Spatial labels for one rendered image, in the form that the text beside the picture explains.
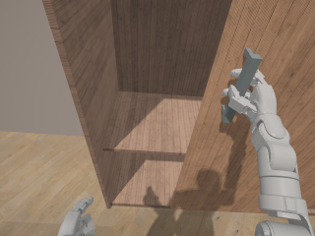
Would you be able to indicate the right robot upper arm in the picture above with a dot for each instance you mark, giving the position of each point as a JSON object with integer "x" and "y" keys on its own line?
{"x": 273, "y": 228}

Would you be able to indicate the handle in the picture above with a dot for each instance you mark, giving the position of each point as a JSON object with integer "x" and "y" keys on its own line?
{"x": 244, "y": 80}

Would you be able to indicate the right robot forearm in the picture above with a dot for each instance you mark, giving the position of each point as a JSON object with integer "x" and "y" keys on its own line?
{"x": 278, "y": 172}

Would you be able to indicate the robot right hand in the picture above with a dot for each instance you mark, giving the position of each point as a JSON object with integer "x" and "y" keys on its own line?
{"x": 262, "y": 100}

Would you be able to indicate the robot left hand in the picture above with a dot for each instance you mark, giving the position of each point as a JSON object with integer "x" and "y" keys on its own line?
{"x": 74, "y": 225}

